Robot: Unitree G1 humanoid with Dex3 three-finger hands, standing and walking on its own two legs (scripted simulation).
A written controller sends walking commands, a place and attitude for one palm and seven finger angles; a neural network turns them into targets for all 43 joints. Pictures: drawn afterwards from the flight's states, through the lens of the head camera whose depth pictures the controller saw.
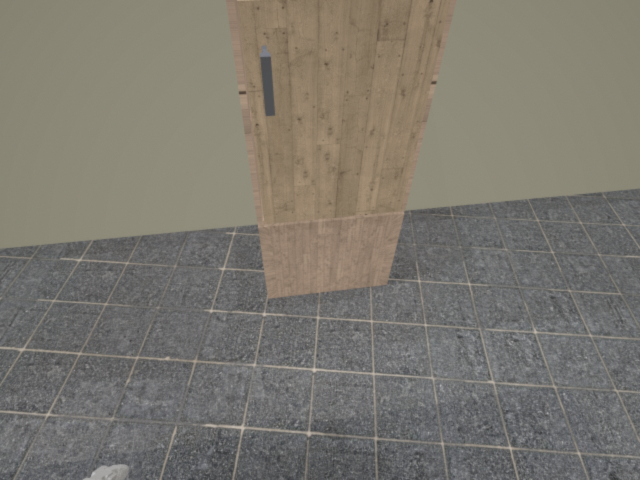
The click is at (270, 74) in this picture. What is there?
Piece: cupboard door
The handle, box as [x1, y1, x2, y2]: [260, 46, 274, 115]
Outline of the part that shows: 262,46 260,59 265,113 266,115 274,115 270,55 269,52 266,51 266,47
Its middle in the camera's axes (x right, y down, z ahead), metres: -0.12 -0.33 +0.82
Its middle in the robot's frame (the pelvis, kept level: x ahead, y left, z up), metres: +0.84 +0.17 +0.11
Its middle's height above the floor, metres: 0.87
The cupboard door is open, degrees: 0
